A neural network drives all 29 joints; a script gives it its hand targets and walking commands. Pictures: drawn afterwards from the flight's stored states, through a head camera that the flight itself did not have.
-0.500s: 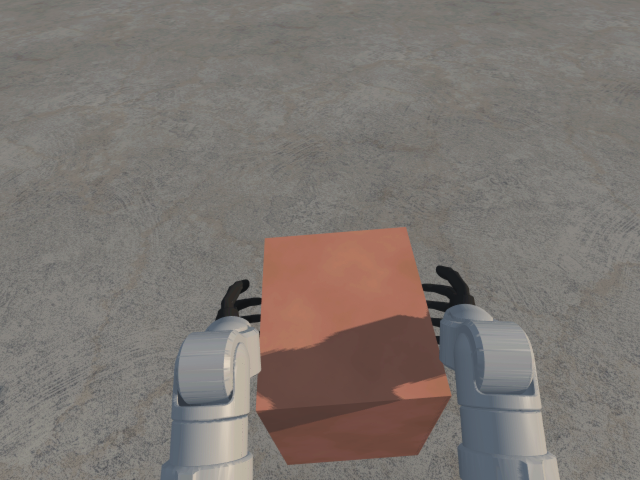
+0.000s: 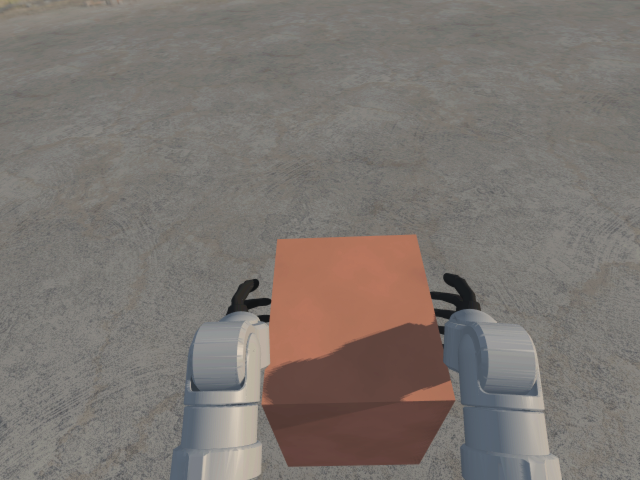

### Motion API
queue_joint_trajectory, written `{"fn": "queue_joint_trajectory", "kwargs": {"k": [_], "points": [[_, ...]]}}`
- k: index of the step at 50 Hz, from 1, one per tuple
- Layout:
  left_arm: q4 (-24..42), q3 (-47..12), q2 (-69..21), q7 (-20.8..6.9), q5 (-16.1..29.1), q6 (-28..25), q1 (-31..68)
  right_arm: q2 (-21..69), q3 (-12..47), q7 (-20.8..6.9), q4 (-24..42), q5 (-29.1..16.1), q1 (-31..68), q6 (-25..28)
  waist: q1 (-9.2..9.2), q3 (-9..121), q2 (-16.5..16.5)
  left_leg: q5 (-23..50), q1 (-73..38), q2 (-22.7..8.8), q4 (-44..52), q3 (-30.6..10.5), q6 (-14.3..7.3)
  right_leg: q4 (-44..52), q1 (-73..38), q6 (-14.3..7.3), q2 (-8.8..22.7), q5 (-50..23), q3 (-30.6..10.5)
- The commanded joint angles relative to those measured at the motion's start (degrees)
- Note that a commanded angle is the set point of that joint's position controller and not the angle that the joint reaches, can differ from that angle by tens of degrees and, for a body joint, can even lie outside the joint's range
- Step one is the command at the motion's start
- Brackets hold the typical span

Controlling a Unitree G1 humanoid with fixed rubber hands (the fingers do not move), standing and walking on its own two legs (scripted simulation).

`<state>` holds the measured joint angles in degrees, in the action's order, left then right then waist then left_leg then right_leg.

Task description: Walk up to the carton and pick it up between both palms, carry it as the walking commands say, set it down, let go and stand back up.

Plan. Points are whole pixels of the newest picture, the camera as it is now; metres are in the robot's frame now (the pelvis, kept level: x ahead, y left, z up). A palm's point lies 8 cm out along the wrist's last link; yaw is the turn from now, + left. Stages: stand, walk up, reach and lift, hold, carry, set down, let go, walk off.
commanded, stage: carry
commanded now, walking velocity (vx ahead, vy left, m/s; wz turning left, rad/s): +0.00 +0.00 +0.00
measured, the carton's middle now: (349, 354) +0.32 +0.00 +0.00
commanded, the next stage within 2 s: hold in 0.80 s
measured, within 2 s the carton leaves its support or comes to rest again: neither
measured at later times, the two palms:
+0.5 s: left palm (249, 333) +0.30 +0.12 +0.08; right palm (468, 328) +0.31 -0.14 +0.08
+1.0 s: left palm (258, 342) +0.31 +0.12 +0.05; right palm (477, 346) +0.30 -0.16 +0.05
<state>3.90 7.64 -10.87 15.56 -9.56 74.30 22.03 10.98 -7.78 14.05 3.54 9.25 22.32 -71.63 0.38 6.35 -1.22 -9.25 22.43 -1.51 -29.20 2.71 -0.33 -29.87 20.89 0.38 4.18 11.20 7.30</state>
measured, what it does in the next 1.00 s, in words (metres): stands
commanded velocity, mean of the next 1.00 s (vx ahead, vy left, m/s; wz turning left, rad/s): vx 0.00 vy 0.00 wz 0.00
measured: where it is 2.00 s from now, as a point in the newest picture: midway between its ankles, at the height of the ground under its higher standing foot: outside the picture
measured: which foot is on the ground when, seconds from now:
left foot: down 0.00-1.00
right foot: down 0.00-1.00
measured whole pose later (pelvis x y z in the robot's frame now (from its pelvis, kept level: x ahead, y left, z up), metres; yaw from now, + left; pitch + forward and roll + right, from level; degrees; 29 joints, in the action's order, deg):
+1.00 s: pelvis +0.01 -0.01 +0.00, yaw -3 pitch -6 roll +0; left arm -14.5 12.1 -9.2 2.4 -17.1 45.7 17.1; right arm 9.7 -9.1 2.6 -16.5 15.6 18.6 -43.9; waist 0.7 -0.8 0.1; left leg -11.4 10.5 -1.2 -27.6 0.8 0.4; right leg -27.5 9.9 -0.4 0.6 12.0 2.3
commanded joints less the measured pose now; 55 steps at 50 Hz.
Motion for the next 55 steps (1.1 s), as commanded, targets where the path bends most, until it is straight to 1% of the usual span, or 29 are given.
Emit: {"fn": "queue_joint_trajectory", "kwargs": {"k": [1,10,20,28,33,36,40,41,42,43,44,45,46,48,49,50,51,53,54,55], "points": [[5.42,-33.00,-61.13,-23.93,25.94,-2.76,31.88,63.48,33.94,-22.61,1.97,-25.69,28.18,0.57,-0.44,15.45,1.59,-2.89,-5.26,-4.87,4.70,-5.12,-1.43,6.69,-5.51,-1.16,4.95,5.28,-6.16],[5.59,-33.21,-60.60,-23.95,25.78,-3.76,31.20,63.16,33.69,-22.24,1.94,-24.61,26.86,1.69,-0.41,16.76,1.30,0.28,-6.68,-5.29,3.71,-4.84,-1.38,5.76,-6.18,-1.41,4.63,1.60,-5.90],[3.95,-32.15,-59.20,-23.86,24.07,-6.36,29.87,62.03,32.57,-22.17,0.24,-22.65,25.32,4.35,-0.32,17.14,0.74,2.48,-6.95,-5.63,3.24,-4.72,-1.39,4.50,-7.05,-1.53,4.31,-0.92,-5.45],[3.20,-31.54,-57.40,-23.65,22.49,-9.42,27.95,60.43,32.14,-22.02,-0.24,-21.02,23.31,7.29,-0.27,17.09,0.69,3.76,-7.04,-5.68,2.71,-4.37,-1.38,3.74,-7.39,-1.54,4.20,-1.90,-5.23],[1.15,-30.00,-54.49,-23.54,19.76,-13.25,25.21,57.70,30.65,-21.95,-2.43,-18.38,20.64,10.84,-0.29,16.52,0.97,4.27,-6.95,-5.63,2.16,-3.91,-1.25,3.42,-7.08,-1.52,4.22,-2.16,-5.03],[1.79,-30.16,-53.51,-23.41,19.29,-15.40,24.78,56.87,31.17,-21.78,-1.76,-18.19,20.40,12.90,-0.24,16.13,1.05,3.82,-6.77,-5.59,2.09,-3.74,-1.12,3.41,-6.82,-1.42,4.19,-1.50,-4.95],[2.95,-30.62,-52.17,-23.14,19.03,-16.94,23.55,55.63,31.86,-21.43,-0.58,-18.19,19.08,14.47,-0.19,16.26,0.88,3.78,-6.96,-5.62,2.05,-3.61,-0.95,3.08,-6.77,-1.31,4.20,-1.27,-4.84],[-18.62,-17.34,-48.62,-24.45,6.18,-21.50,14.81,50.26,17.15,-23.74,-23.86,-6.51,9.43,19.55,1.42,10.46,-1.26,-1.25,-11.91,6.77,5.17,-4.89,-1.40,7.85,-13.83,-3.04,-11.98,-0.07,-12.73],[-15.06,-19.83,-49.13,-25.31,4.83,-27.62,18.83,49.29,18.87,-24.69,-19.45,-4.65,14.18,26.17,3.31,6.73,-0.65,-3.44,-12.20,6.60,5.61,-5.91,-1.86,7.12,-14.31,-2.20,-10.67,-1.05,-12.48],[-12.62,-21.96,-50.85,-26.56,5.55,-31.43,20.15,54.26,23.03,-25.39,-15.19,-6.22,18.01,29.53,2.13,9.94,2.92,0.42,-14.21,7.97,4.87,-6.48,-2.04,6.31,-14.32,-0.91,-10.12,-4.05,-12.28],[-8.85,-25.51,-53.42,-27.71,7.95,-33.64,24.81,58.30,26.92,-26.16,-12.98,-8.42,20.95,30.98,1.48,14.22,3.53,2.89,-15.05,8.17,4.51,-6.77,-2.12,5.54,-16.83,-0.18,-9.99,-6.98,-12.41],[-7.74,-27.42,-54.94,-28.54,10.31,-34.65,28.46,60.99,29.43,-26.73,-11.91,-10.29,23.53,31.67,0.89,17.11,3.72,4.15,-15.92,8.24,4.34,-6.66,-2.05,5.62,-19.34,0.24,-10.04,-9.02,-12.47],[-7.44,-27.65,-55.24,-28.70,11.61,-35.06,31.59,61.80,30.66,-26.99,-11.21,-11.42,26.97,32.17,0.57,17.69,4.12,2.89,-17.03,8.20,4.42,-6.31,-1.98,6.36,-19.62,0.22,-9.96,-7.44,-12.58],[-9.86,-27.18,-54.47,-28.70,10.88,-34.85,32.34,60.76,30.22,-26.81,-13.79,-11.45,27.65,32.18,0.53,13.65,3.43,-3.20,-16.52,7.78,5.44,-5.55,-1.89,7.99,-18.03,-0.01,-9.26,-0.77,-12.51],[-11.43,-25.72,-53.48,-28.57,9.58,-34.56,31.88,60.07,29.41,-26.86,-16.28,-10.98,27.50,32.09,-0.37,10.59,3.04,-6.51,-14.99,7.54,6.34,-5.32,-1.97,8.83,-17.31,-0.31,-9.03,2.93,-12.62],[-13.47,-24.59,-53.08,-28.44,8.57,-34.16,31.05,59.32,28.18,-27.04,-18.38,-10.35,27.09,31.95,-0.77,7.74,2.04,-8.74,-13.76,7.39,7.19,-5.12,-2.04,9.18,-17.12,-0.61,-8.91,4.97,-12.32],[-15.11,-22.97,-52.76,-28.26,7.45,-33.78,30.47,58.93,27.04,-27.29,-20.81,-9.76,27.27,31.83,-1.91,5.63,1.88,-10.42,-12.56,7.03,8.20,-5.24,-2.18,9.34,-17.31,-0.92,-9.01,6.43,-12.31],[-18.48,-21.39,-53.35,-28.22,6.55,-33.17,29.94,58.26,24.46,-27.56,-23.94,-8.28,27.17,31.81,-1.98,3.24,0.65,-11.49,-11.78,6.67,9.53,-5.31,-2.31,9.08,-18.11,-1.21,-9.02,6.48,-12.09],[-19.68,-20.81,-53.92,-28.16,6.24,-33.03,29.46,58.09,23.61,-27.61,-25.12,-7.82,26.95,31.91,-2.00,2.68,0.32,-10.47,-12.44,6.50,9.86,-5.49,-2.20,9.05,-18.28,-1.27,-8.98,5.43,-12.15],[-20.59,-20.51,-54.62,-28.06,6.01,-32.97,29.17,57.78,22.81,-27.66,-25.69,-7.32,26.65,32.08,-1.64,2.45,-0.32,-8.87,-13.77,6.50,9.92,-5.59,-1.91,9.12,-18.03,-1.30,-8.94,4.07,-12.17]]}}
